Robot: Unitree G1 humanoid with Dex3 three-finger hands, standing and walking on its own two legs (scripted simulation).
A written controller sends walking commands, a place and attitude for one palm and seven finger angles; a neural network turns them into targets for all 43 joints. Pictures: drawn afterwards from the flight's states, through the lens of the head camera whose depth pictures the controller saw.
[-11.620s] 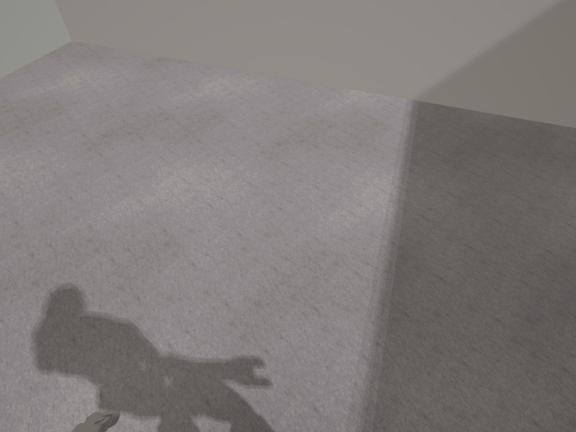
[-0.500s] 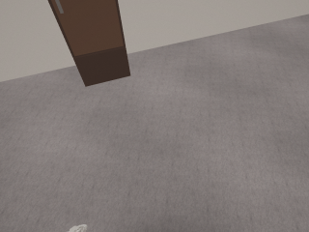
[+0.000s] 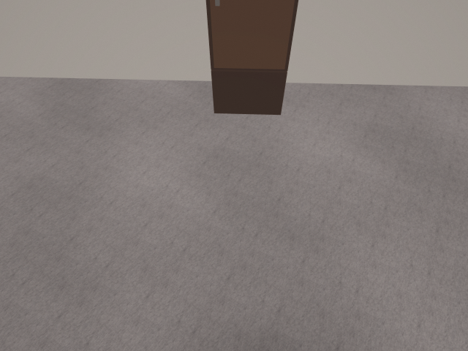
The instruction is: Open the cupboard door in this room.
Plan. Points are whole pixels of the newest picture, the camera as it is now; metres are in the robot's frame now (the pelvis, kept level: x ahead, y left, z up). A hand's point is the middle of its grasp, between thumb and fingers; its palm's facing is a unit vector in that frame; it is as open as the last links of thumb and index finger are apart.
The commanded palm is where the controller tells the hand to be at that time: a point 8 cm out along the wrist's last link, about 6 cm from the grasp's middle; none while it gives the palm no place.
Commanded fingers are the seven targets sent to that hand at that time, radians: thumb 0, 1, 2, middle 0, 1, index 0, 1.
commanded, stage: turn or walk to find it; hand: left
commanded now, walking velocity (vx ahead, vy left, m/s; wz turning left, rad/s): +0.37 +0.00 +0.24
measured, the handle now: out of the picture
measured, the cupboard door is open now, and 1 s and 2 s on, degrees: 0 0 0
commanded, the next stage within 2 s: stand and wait in 0.84 s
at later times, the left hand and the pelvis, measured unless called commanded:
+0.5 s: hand (159, 299) +0.24 +0.19 -0.17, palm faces +0.04 -0.97 -0.22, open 7.3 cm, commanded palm none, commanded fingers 0.00 0.90 0.90 -0.20 -0.30 -0.20 -0.30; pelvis +0.16 +0.00 -0.02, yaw +5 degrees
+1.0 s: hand (187, 286) +0.27 +0.14 -0.18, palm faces +0.28 -0.95 -0.13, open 7.3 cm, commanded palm none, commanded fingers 0.00 0.90 0.90 -0.20 -0.30 -0.20 -0.30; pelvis +0.35 +0.01 +0.00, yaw +11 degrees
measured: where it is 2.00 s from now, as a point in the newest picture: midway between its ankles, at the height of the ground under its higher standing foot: (241, 298)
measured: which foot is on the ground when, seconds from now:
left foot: up 0.00-0.04, down 0.06-0.52, up 0.54-1.00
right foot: down 0.00-0.06, up 0.08-0.48, down 0.50-1.00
